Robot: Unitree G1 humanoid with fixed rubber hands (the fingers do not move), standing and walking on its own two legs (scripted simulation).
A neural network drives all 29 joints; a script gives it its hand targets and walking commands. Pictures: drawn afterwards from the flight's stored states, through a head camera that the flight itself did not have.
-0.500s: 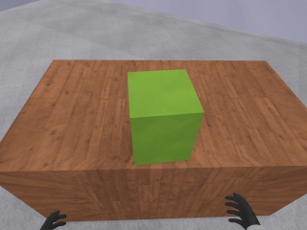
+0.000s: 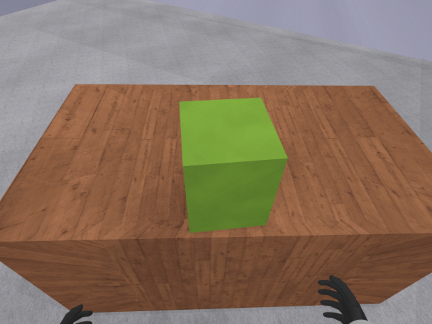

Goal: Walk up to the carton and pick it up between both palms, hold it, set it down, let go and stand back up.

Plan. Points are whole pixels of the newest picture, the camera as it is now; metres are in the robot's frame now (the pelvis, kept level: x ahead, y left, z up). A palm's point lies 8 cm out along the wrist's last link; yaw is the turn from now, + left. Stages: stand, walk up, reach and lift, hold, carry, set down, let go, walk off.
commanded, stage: stand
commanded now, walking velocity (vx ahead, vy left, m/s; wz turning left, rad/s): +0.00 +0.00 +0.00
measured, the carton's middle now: (224, 166) +0.49 -0.03 +0.00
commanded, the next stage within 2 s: none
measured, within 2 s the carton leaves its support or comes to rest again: neither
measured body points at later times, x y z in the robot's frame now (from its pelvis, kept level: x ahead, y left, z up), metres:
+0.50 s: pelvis +0.00 +0.00 +0.00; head +0.00 +0.01 +0.45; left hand +0.13 +0.29 -0.11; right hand +0.16 -0.26 -0.09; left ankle -0.01 +0.15 -0.74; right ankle -0.03 -0.12 -0.74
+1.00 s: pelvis -0.02 +0.00 +0.00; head -0.03 +0.01 +0.45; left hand +0.11 +0.29 -0.11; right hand +0.14 -0.26 -0.09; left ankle -0.01 +0.15 -0.74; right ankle -0.03 -0.12 -0.74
